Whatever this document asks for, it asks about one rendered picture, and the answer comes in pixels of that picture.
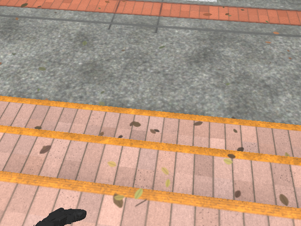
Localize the stairs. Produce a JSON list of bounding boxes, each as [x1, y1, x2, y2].
[[0, 95, 301, 208]]

